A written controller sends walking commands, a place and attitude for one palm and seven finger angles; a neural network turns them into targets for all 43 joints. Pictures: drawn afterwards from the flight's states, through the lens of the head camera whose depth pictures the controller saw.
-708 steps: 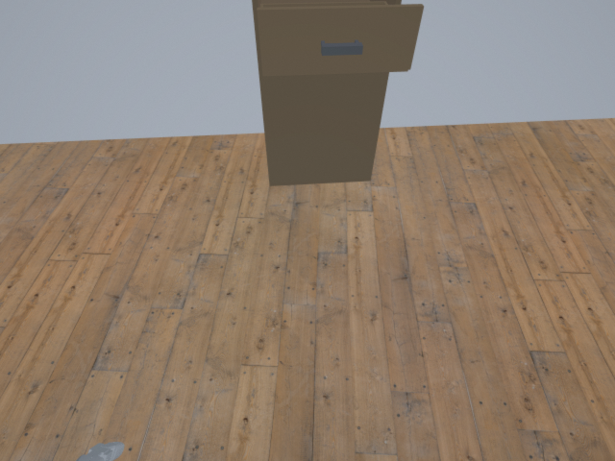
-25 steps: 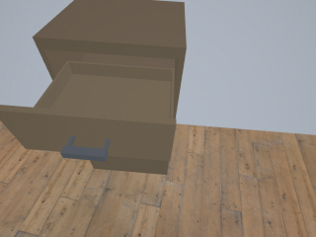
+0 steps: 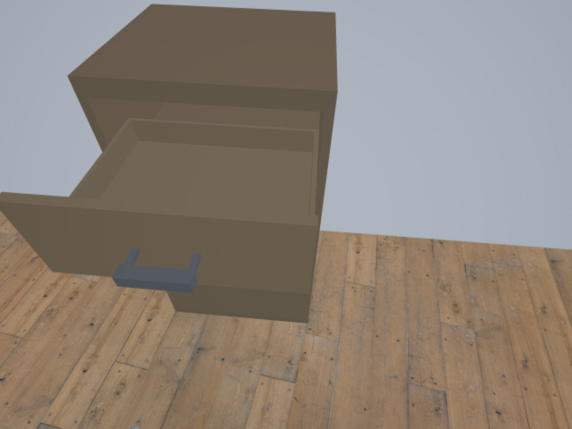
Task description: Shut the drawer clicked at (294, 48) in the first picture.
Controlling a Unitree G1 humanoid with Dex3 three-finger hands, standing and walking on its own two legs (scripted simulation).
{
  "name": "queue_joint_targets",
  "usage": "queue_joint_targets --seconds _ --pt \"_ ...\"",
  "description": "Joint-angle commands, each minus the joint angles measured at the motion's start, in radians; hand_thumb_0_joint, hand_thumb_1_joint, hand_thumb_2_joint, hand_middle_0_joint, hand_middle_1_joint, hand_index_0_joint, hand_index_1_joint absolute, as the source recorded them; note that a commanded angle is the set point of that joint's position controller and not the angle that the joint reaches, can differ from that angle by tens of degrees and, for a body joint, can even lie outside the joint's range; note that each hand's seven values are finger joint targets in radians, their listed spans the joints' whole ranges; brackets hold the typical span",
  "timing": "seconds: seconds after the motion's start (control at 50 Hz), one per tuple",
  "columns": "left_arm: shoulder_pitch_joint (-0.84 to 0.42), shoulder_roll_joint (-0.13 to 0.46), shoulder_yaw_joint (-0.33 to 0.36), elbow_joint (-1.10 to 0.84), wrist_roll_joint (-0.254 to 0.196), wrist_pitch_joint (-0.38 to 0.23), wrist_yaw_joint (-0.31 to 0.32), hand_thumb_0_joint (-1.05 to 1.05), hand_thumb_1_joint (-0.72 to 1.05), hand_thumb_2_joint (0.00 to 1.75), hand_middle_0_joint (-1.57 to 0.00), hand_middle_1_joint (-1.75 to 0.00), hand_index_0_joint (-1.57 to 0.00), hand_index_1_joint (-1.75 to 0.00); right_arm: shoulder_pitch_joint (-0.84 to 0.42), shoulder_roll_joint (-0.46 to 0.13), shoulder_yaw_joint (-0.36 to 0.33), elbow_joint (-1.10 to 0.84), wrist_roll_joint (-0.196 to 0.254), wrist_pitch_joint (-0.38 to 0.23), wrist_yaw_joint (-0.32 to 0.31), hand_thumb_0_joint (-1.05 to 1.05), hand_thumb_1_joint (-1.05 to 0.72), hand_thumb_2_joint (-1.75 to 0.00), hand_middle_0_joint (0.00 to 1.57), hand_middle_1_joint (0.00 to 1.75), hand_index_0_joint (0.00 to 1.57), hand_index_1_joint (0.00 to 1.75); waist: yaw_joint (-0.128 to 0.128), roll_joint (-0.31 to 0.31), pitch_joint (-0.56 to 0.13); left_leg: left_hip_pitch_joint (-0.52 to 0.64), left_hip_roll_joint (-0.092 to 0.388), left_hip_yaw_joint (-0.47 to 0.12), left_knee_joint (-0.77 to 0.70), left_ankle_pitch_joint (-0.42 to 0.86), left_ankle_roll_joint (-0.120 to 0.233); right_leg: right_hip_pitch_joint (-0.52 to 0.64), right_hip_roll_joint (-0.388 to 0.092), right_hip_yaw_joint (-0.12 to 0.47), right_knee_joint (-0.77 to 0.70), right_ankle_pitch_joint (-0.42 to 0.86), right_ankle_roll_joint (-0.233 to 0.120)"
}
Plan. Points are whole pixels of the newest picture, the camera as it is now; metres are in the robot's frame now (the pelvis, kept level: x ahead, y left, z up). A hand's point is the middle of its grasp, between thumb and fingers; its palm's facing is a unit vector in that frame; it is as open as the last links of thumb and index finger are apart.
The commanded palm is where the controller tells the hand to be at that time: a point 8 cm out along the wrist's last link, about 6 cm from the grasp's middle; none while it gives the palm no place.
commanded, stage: raise the hand and make a fist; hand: left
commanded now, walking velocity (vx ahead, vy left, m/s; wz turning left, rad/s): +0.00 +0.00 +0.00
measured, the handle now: (160, 267) +0.34 +0.21 +0.03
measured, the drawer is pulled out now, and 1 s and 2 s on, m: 0.29 0.29 0.29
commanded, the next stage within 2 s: bring the fist close to the handle in 1.78 s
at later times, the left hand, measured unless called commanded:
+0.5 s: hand (162, 405) +0.15 +0.16 +0.01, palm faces +0.05 -0.99 -0.09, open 4.9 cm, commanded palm +0.12 +0.22 +0.02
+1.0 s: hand (140, 376) +0.17 +0.18 +0.07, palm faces +0.02 -1.00 -0.09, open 3.1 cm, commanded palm +0.12 +0.23 +0.09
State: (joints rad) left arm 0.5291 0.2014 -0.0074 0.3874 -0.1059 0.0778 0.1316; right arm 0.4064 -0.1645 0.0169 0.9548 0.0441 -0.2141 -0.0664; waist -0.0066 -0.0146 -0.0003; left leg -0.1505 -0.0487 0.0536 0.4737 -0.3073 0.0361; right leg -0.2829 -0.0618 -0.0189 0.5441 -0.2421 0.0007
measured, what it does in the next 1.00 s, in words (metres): stands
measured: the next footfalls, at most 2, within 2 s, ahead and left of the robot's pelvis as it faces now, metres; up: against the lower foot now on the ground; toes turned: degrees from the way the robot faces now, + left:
none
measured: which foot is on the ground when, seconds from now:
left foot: down 0.00-1.00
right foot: down 0.00-1.00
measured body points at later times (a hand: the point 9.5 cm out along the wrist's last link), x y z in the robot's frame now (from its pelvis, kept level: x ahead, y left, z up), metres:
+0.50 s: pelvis -0.01 -0.04 -0.06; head +0.03 -0.04 +0.39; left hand +0.15 +0.22 +0.02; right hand +0.23 -0.25 -0.11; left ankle -0.03 +0.09 -0.73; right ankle +0.03 -0.13 -0.74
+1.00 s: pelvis +0.01 -0.01 -0.03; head +0.02 -0.01 +0.42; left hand +0.16 +0.23 +0.07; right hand +0.21 -0.24 -0.08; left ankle -0.03 +0.09 -0.74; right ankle +0.03 -0.13 -0.73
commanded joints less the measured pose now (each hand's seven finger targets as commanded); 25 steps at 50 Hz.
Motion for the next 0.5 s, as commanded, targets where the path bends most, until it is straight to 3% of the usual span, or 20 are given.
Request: queue_joint_targets --seconds 0.0,0.02,0.04,0.06,0.08,0.1,0.12,0.14,0.16,0.2,0.22,0.26,0.32,0.34,0.38,0.42,0.48 --pt "-0.195 -0.040 -0.051 -0.524 -0.033 -0.205 -0.025 0.00 0.90 0.90 -0.34 -0.45 -0.34 -0.45 -0.189 -0.216 -0.052 -0.311 -0.015 -0.185 -0.009 0.00 -0.90 -0.90 0.20 0.30 0.20 0.30 -0.069 -0.145 0.026 -0.247 0.060 -0.127 0.002 -0.033 -0.028 -0.121 0.047 -0.081 -0.035 -0.134 -0.010" --pt "-0.157 -0.055 -0.038 -0.492 -0.030 -0.257 -0.051 0.00 0.90 0.90 -0.36 -0.47 -0.36 -0.47 -0.197 -0.216 -0.062 -0.345 -0.019 -0.191 0.004 0.00 -0.90 -0.90 0.20 0.30 0.20 0.30 -0.055 -0.163 0.033 -0.280 0.051 -0.116 0.041 -0.049 -0.032 -0.162 0.047 -0.086 -0.007 -0.174 -0.015" --pt "-0.047 -0.076 -0.030 -0.444 -0.031 -0.315 -0.094 0.00 0.90 0.90 -0.38 -0.50 -0.38 -0.50 -0.199 -0.206 -0.073 -0.378 -0.028 -0.194 0.019 0.00 -0.90 -0.90 0.20 0.30 0.20 0.30 -0.017 -0.204 -0.014 -0.311 0.043 -0.098 0.082 -0.051 -0.038 -0.186 0.057 -0.089 0.032 -0.211 -0.016" --pt "0.082 -0.094 -0.009 -0.382 -0.054 -0.377 -0.148 0.00 0.90 0.90 -0.40 -0.52 -0.40 -0.52 -0.222 -0.200 -0.080 -0.417 -0.029 -0.191 0.035 0.00 -0.90 -0.90 0.20 0.30 0.20 0.30 0.017 -0.215 0.001 -0.377 0.040 -0.079 0.125 -0.062 -0.045 -0.220 0.057 -0.093 0.075 -0.236 -0.019" --pt "0.156 -0.088 0.024 -0.352 -0.080 -0.446 -0.212 0.00 0.90 0.90 -0.42 -0.54 -0.42 -0.54 -0.234 -0.200 -0.086 -0.444 -0.029 -0.178 0.052 0.00 -0.90 -0.90 0.20 0.30 0.20 0.30 0.036 -0.221 -0.002 -0.438 0.032 -0.063 0.164 -0.074 -0.054 -0.236 0.056 -0.089 0.110 -0.254 -0.023" --pt "0.193 -0.059 0.075 -0.350 -0.102 -0.522 -0.279 0.00 0.90 0.90 -0.44 -0.56 -0.44 -0.56 -0.252 -0.206 -0.097 -0.474 -0.033 -0.164 0.072 0.00 -0.90 -0.90 0.20 0.30 0.20 0.30 0.049 -0.186 -0.022 -0.469 0.024 -0.046 0.208 -0.064 -0.062 -0.237 0.055 -0.079 0.140 -0.237 -0.031" --pt "0.230 0.022 0.168 -0.319 -0.108 -0.588 -0.342 0.00 0.90 0.90 -0.46 -0.58 -0.46 -0.58 -0.264 -0.221 -0.112 -0.501 -0.032 -0.142 0.092 0.00 -0.90 -0.90 0.20 0.30 0.20 0.30 0.062 -0.094 -0.029 -0.474 0.015 -0.031 0.244 -0.051 -0.072 -0.225 0.049 -0.062 0.167 -0.209 -0.048" --pt "0.206 0.071 0.195 -0.367 -0.103 -0.638 -0.388 0.00 0.90 0.90 -0.48 -0.60 -0.48 -0.60 -0.286 -0.226 -0.115 -0.545 -0.032 -0.129 0.103 0.00 -0.90 -0.90 0.20 0.30 0.20 0.30 0.061 -0.041 -0.072 -0.500 0.006 -0.017 0.282 -0.037 -0.064 -0.221 0.043 -0.050 0.204 -0.170 -0.052" --pt "0.161 0.089 0.186 -0.459 -0.094 -0.668 -0.416 0.00 0.90 0.90 -0.50 -0.62 -0.50 -0.62 -0.302 -0.219 -0.112 -0.589 -0.028 -0.122 0.104 0.00 -0.90 -0.90 0.20 0.30 0.20 0.30 0.064 -0.025 -0.111 -0.531 0.006 -0.009 0.310 -0.035 -0.047 -0.234 0.040 -0.028 0.236 -0.146 -0.049" --pt "0.112 0.121 0.226 -0.567 -0.111 -0.675 -0.430 0.00 0.90 0.90 -0.54 -0.67 -0.54 -0.67 -0.292 -0.198 -0.108 -0.628 -0.019 -0.107 0.089 0.00 -0.90 -0.90 0.20 0.30 0.20 0.30 0.066 0.023 -0.201 -0.558 0.011 -0.008 0.349 -0.029 -0.030 -0.239 0.039 0.007 0.271 -0.141 -0.044" --pt "0.071 0.149 0.259 -0.617 -0.131 -0.665 -0.422 0.00 0.90 0.90 -0.56 -0.69 -0.56 -0.69 -0.276 -0.198 -0.108 -0.631 -0.017 -0.096 0.079 0.00 -0.90 -0.90 0.20 0.30 0.20 0.30 0.057 0.058 -0.196 -0.560 0.015 -0.018 0.362 -0.046 -0.029 -0.262 0.045 0.022 0.269 -0.172 -0.043" --pt "0.001 0.122 0.251 -0.721 -0.167 -0.646 -0.402 0.00 0.90 0.90 -0.60 -0.73 -0.60 -0.73 -0.248 -0.182 -0.101 -0.646 -0.012 -0.088 0.059 0.00 -0.90 -0.90 0.20 0.30 0.20 0.30 0.027 0.102 -0.220 -0.530 0.021 -0.031 0.391 -0.032 -0.022 -0.269 0.045 0.042 0.257 -0.167 -0.040" --pt "-0.133 0.139 0.230 -0.844 -0.175 -0.645 -0.393 0.00 0.90 0.90 -0.66 -0.80 -0.66 -0.80 -0.212 -0.192 -0.084 -0.630 -0.012 -0.087 0.033 0.00 -0.90 -0.90 0.20 0.30 0.20 0.30 -0.035 0.083 -0.252 -0.506 0.031 -0.052 0.447 0.004 -0.010 -0.280 0.047 0.060 0.250 -0.105 -0.025" --pt "-0.138 0.146 0.226 -0.828 -0.171 -0.638 -0.405 0.00 0.90 0.90 -0.68 -0.82 -0.68 -0.82 -0.203 -0.190 -0.081 -0.613 -0.011 -0.089 0.027 0.00 -0.90 -0.90 0.20 0.30 0.20 0.30 -0.042 0.093 -0.262 -0.499 0.034 -0.057 0.456 0.013 -0.009 -0.273 0.044 0.066 0.241 -0.091 -0.023" --pt "-0.114 0.129 0.194 -0.766 -0.174 -0.608 -0.450 0.00 0.90 0.90 -0.72 -0.86 -0.72 -0.86 -0.208 -0.194 -0.072 -0.596 -0.003 -0.099 0.019 0.00 -0.90 -0.90 0.20 0.30 0.20 0.30 -0.055 0.064 -0.218 -0.513 0.038 -0.065 0.454 0.006 -0.007 -0.270 0.043 0.062 0.219 -0.089 -0.017" --pt "-0.150 0.178 0.224 -0.697 -0.185 -0.555 -0.497 0.00 0.90 0.90 -0.76 -0.91 -0.76 -0.91 -0.226 -0.203 -0.066 -0.574 0.005 -0.104 0.006 0.00 -0.90 -0.90 0.20 0.30 0.20 0.30 -0.061 0.040 -0.199 -0.531 0.040 -0.067 0.456 -0.006 -0.006 -0.240 0.037 0.089 0.182 -0.125 -0.011" --pt "-0.065 0.212 0.309 -0.654 -0.216 -0.464 -0.541 0.00 0.90 0.90 -0.82 -0.97 -0.82 -0.97 -0.251 -0.194 -0.066 -0.576 0.014 -0.107 -0.002 0.00 -0.90 -0.90 0.20 0.30 0.20 0.30 -0.010 0.008 -0.274 -0.514 0.035 -0.068 0.416 0.042 -0.011 -0.123 0.010 0.104 0.151 -0.052 0.006"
